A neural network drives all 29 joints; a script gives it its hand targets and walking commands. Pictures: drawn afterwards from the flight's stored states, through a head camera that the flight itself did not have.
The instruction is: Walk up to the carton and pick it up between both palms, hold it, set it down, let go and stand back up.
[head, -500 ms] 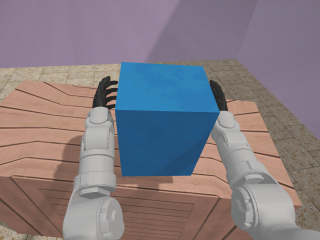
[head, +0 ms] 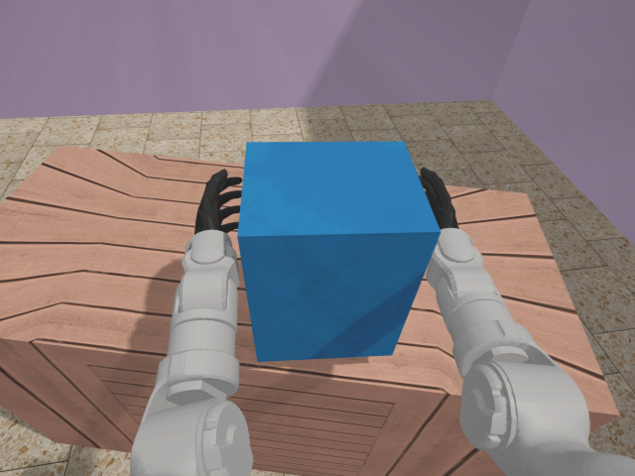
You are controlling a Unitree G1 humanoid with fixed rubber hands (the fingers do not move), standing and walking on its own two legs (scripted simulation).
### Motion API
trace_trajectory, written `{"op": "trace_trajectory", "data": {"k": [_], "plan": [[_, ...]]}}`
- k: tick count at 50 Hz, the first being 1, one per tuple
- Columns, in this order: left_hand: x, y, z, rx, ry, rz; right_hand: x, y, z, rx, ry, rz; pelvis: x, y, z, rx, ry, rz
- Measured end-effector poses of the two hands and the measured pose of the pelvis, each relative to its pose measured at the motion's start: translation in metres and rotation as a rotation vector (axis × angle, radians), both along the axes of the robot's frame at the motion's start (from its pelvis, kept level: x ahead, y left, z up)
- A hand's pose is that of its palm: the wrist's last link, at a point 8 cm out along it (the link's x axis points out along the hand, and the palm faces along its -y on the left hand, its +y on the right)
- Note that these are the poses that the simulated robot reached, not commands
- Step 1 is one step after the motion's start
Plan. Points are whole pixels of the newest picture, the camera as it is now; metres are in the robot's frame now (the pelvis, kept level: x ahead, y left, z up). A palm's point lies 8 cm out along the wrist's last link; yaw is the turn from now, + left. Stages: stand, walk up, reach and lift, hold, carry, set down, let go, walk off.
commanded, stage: set down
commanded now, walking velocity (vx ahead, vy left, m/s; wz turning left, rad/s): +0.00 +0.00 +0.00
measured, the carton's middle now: (326, 258) +0.40 +0.02 +0.06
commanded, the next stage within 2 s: none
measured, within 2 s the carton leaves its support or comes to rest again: rests again in 0.76 s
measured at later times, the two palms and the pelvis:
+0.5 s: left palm (217, 248) +0.38 +0.17 +0.09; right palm (434, 238) +0.42 -0.12 +0.10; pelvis +0.00 +0.00 +0.00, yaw -1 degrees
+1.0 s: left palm (220, 258) +0.38 +0.17 +0.08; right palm (433, 247) +0.42 -0.13 +0.08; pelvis +0.00 +0.00 +0.00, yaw -1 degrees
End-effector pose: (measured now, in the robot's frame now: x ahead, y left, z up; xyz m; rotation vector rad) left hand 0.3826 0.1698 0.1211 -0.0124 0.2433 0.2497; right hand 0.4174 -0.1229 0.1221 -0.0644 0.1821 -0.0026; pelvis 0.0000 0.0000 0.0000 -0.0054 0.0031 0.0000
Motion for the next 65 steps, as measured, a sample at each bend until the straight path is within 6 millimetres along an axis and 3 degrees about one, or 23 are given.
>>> {"op": "trace_trajectory", "data": {"k": [42, 65], "plan": [[-0.004, -0.003, -0.045, -0.006, 0.035, 0.022, 0.002, -0.002, -0.038, -0.011, 0.034, 0.024, 0.004, 0.001, 0.000, 0.001, 0.080, -0.018], [-0.005, -0.006, -0.047, -0.006, 0.019, 0.016, -0.003, -0.006, -0.045, -0.005, 0.018, 0.015, 0.004, 0.001, 0.000, 0.005, 0.075, -0.024]]}}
